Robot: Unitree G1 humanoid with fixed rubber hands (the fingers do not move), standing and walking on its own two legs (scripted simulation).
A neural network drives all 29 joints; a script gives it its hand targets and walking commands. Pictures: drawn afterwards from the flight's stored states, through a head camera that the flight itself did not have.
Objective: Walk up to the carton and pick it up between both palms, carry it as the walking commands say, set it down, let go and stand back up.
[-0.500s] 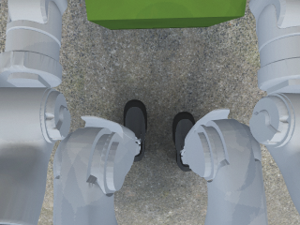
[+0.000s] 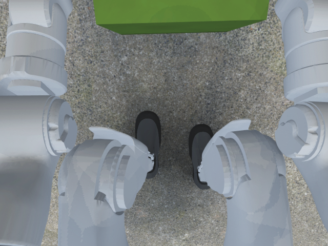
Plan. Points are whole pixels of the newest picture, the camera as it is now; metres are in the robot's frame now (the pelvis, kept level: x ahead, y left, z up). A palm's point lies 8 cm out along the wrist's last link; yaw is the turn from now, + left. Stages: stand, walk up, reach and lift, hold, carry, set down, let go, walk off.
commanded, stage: set down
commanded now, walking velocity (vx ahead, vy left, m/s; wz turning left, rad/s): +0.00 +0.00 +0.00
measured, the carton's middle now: out of the picture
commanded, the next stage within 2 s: none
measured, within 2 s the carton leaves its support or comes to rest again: neither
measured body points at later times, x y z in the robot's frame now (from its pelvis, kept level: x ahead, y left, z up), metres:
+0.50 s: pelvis +0.00 +0.00 +0.00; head +0.39 +0.02 +0.21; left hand +0.57 +0.20 -0.21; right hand +0.56 -0.17 -0.20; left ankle +0.13 +0.08 -0.33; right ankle +0.09 -0.09 -0.33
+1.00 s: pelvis +0.00 +0.00 +0.00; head +0.38 +0.02 +0.22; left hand +0.58 +0.22 -0.17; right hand +0.58 -0.19 -0.16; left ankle +0.13 +0.08 -0.33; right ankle +0.09 -0.09 -0.33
